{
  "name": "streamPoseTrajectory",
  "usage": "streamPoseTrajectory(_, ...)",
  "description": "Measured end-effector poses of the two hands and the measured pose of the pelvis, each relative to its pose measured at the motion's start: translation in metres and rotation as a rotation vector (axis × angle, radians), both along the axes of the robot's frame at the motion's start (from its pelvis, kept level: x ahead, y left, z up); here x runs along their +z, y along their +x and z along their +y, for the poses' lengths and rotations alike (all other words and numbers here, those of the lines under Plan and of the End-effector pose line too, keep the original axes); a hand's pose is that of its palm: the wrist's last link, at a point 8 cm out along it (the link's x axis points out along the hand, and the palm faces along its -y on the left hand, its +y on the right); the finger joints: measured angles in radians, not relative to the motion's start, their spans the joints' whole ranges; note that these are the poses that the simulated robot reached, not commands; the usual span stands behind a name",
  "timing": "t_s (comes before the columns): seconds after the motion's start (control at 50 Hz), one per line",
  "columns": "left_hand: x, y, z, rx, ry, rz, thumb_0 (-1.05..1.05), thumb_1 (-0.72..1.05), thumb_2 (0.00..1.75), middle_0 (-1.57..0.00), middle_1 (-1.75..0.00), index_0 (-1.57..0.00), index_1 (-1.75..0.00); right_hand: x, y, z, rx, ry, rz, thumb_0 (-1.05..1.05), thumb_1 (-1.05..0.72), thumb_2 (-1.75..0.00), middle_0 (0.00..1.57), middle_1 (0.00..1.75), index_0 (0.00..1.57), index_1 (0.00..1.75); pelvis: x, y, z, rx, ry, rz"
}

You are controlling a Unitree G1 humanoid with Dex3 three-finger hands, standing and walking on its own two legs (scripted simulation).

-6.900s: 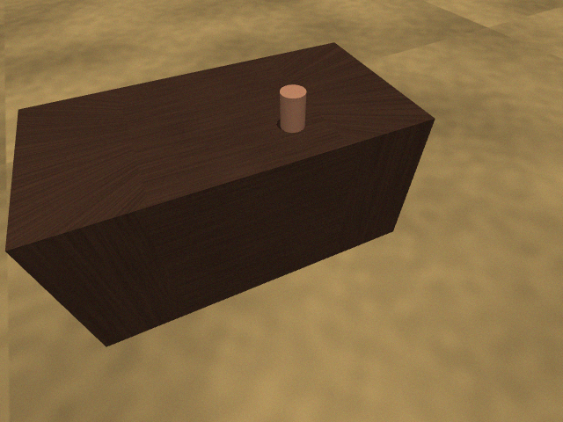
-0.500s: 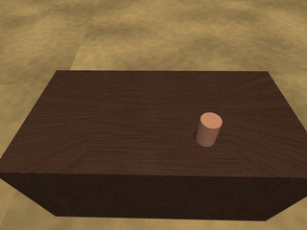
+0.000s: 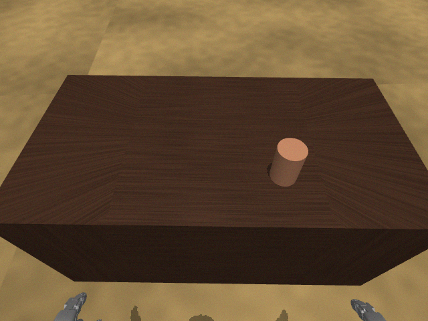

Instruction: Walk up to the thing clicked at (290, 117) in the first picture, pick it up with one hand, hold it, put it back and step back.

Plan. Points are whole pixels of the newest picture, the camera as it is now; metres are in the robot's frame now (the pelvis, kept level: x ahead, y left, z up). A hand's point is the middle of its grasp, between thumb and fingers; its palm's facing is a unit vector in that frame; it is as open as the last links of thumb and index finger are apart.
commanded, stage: go down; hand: right
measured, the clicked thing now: (287, 163) +0.54 -0.19 -0.11
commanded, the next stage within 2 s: none
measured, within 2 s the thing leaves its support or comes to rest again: neither
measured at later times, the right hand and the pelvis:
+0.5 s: hand out of the picture +0.16 -0.26 -0.14, palm faces +0.05 +0.94 -0.33, open 17.3 cm; pelvis +0.01 +0.00 -0.03, yaw -1 degrees
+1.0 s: hand (358, 313) +0.17 -0.27 -0.13, palm faces +0.07 +0.95 -0.31, open 17.6 cm; pelvis +0.03 +0.00 -0.05, yaw -1 degrees
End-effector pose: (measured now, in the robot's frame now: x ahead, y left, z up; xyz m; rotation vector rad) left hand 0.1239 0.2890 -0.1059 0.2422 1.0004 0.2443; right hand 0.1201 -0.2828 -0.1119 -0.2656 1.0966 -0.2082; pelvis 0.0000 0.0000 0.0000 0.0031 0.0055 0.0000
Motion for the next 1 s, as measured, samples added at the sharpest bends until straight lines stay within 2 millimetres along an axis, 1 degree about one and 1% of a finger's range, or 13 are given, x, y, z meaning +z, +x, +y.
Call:
streamPoseTrajectory(0.04,0.004,0.018,-0.003,-0.005,0.003,-0.074,0.01,0.66,0.66,-0.10,-0.15,-0.09,-0.15,0.000,0.012,0.001,-0.006,0.000,-0.008,0.01,-0.66,-0.65,0.11,0.15,0.11,0.16,-0.003,-0.004,0.000,-0.006,0.001,0.022)
streamPoseTrajectory(0.08,0.006,0.032,-0.004,-0.020,0.011,-0.118,0.01,0.56,0.55,-0.08,-0.12,-0.07,-0.12,0.000,0.023,0.000,-0.008,0.001,-0.013,0.01,-0.55,-0.55,0.10,0.12,0.09,0.13,-0.006,-0.006,0.001,-0.008,0.002,0.046)
streamPoseTrajectory(0.14,0.011,0.041,-0.005,-0.030,0.011,-0.163,0.01,0.40,0.41,-0.06,-0.09,-0.06,-0.09,0.003,0.032,-0.005,-0.020,0.006,-0.023,0.00,-0.38,-0.40,0.09,0.09,0.08,0.09,-0.009,-0.005,0.003,-0.011,0.003,0.070)
streamPoseTrajectory(0.2,0.014,0.038,-0.005,-0.035,0.007,-0.177,0.01,0.23,0.29,-0.05,-0.07,-0.05,-0.07,0.007,0.030,-0.010,-0.015,0.009,-0.012,0.00,-0.21,-0.28,0.08,0.07,0.07,0.07,-0.011,0.000,0.004,-0.012,0.006,0.080)
streamPoseTrajectory(0.34,-0.001,0.018,-0.002,-0.016,0.002,-0.120,0.00,-0.15,0.13,-0.06,-0.06,-0.05,-0.05,0.007,0.017,-0.021,-0.017,-0.010,0.050,0.00,0.18,-0.12,0.07,0.05,0.06,0.05,-0.019,0.007,0.004,-0.015,0.010,0.109)
streamPoseTrajectory(0.4,-0.004,0.018,-0.004,-0.023,0.013,-0.129,0.00,-0.29,0.09,-0.06,-0.05,-0.06,-0.05,0.005,0.018,-0.021,-0.012,-0.017,0.045,0.00,0.33,-0.08,0.06,0.05,0.06,0.05,-0.023,0.008,0.004,-0.015,0.011,0.123)
streamPoseTrajectory(0.46,-0.004,0.025,-0.006,-0.035,0.029,-0.162,0.00,-0.39,0.07,-0.07,-0.05,-0.06,-0.06,0.004,0.023,-0.020,-0.013,-0.018,0.016,0.00,0.43,-0.06,0.05,0.05,0.05,0.05,-0.027,0.010,0.005,-0.015,0.010,0.135)
streamPoseTrajectory(0.56,0.001,0.039,-0.008,-0.046,0.053,-0.215,0.00,-0.49,0.06,-0.07,-0.05,-0.05,-0.06,0.007,0.034,-0.020,-0.024,-0.016,-0.035,-0.01,0.53,-0.03,0.05,0.05,0.05,0.05,-0.032,0.018,0.005,-0.018,0.011,0.149)
streamPoseTrajectory(0.7,0.008,0.054,-0.010,-0.053,0.069,-0.267,-0.01,-0.53,0.05,-0.06,-0.05,-0.05,-0.06,0.011,0.041,-0.025,-0.029,-0.004,-0.044,-0.01,0.58,-0.01,0.05,0.05,0.05,0.05,-0.037,0.028,0.005,-0.023,0.016,0.161)
streamPoseTrajectory(0.82,0.007,0.056,-0.017,-0.065,0.055,-0.273,-0.01,-0.53,0.05,-0.06,-0.05,-0.05,-0.05,0.011,0.040,-0.027,-0.022,0.002,-0.035,-0.01,0.59,-0.01,0.05,0.05,0.05,0.05,-0.041,0.031,0.004,-0.025,0.019,0.174)
streamPoseTrajectory(1.0,0.009,0.050,-0.021,-0.066,0.063,-0.292,-0.01,-0.54,0.04,-0.06,-0.05,-0.05,-0.05,0.014,0.039,-0.031,-0.020,-0.005,-0.065,-0.01,0.58,-0.01,0.05,0.05,0.06,0.05,-0.047,0.029,0.002,-0.024,0.022,0.185)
